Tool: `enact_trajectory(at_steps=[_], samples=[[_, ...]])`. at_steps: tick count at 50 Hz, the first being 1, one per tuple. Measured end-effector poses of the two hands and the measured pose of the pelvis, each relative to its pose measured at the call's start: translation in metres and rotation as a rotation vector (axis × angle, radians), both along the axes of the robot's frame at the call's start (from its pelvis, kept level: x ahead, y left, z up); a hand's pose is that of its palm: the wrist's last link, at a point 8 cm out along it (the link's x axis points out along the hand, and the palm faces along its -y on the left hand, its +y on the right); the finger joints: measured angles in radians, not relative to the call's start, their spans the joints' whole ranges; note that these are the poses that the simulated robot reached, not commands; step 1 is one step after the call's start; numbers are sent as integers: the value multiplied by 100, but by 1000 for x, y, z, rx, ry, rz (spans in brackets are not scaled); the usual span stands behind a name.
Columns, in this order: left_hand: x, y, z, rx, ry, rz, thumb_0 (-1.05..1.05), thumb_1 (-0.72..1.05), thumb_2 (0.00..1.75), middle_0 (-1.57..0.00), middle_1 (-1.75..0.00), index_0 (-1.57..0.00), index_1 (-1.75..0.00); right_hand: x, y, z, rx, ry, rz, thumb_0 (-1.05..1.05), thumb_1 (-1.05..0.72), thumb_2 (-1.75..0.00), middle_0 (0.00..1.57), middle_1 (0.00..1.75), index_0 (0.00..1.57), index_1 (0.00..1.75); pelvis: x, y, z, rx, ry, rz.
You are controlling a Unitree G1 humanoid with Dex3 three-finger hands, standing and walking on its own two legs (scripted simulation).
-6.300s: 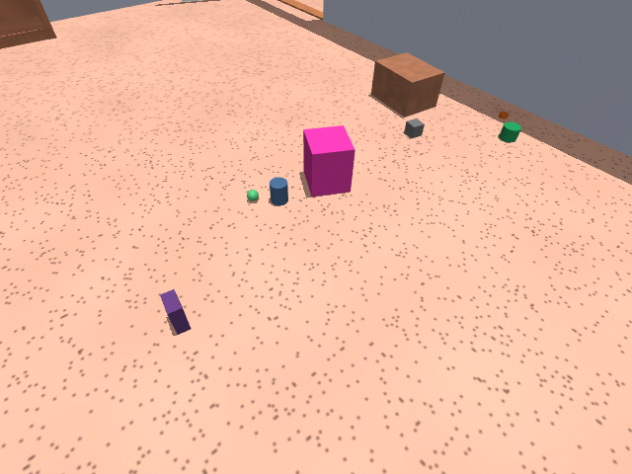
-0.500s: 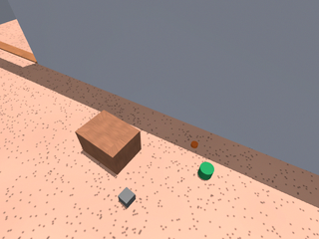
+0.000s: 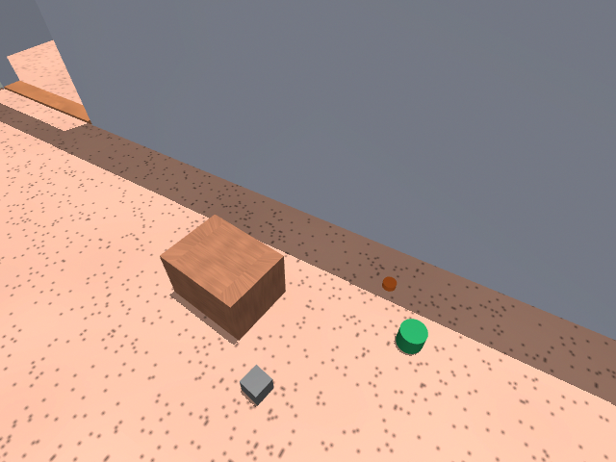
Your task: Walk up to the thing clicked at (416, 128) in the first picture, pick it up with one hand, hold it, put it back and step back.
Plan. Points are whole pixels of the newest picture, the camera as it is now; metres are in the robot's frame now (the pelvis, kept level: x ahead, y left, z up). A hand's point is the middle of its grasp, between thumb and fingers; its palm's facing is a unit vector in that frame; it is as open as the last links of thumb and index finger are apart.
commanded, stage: walk up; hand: left
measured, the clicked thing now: (257, 384) +0.51 +0.16 -0.75
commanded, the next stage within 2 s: stand in 0.02 s
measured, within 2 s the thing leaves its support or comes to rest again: neither
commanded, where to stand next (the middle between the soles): +0.06 -0.02 m, yaw +0 degrees
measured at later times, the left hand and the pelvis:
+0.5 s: hand out of the picture +0.08 +0.25 -0.16, palm faces -0.02 -0.94 -0.34, open 7.4 cm; pelvis +0.00 +0.00 +0.00, yaw +1 degrees
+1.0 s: hand out of the picture +0.07 +0.25 -0.16, palm faces -0.01 -0.94 -0.34, open 7.4 cm; pelvis +0.01 -0.01 +0.00, yaw +1 degrees
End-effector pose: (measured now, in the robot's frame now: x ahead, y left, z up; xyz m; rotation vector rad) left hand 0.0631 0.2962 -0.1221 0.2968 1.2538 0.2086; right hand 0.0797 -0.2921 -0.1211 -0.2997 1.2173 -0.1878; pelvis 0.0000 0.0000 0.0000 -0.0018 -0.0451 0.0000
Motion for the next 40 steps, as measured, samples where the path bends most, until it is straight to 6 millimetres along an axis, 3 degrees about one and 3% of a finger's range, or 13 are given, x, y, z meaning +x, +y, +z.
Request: enact_trajectory(at_steps=[18, 40], samples=[[16, -2, 3, 4, -30, -27, 0, 91, 90, -20, -30, -20, -30, 1, -4, 2, -11, 2, -1, 0, -90, -90, 21, 30, 21, 30, 2, -1, 1, 1, 7, 7], [4, -5, 3, 7, -12, -13, 0, 91, 90, -20, -30, -20, -30, -5, -9, 0, -7, 21, 5, 0, -90, -90, 21, 30, 21, 30, 3, -6, 1, 1, 5, 15]])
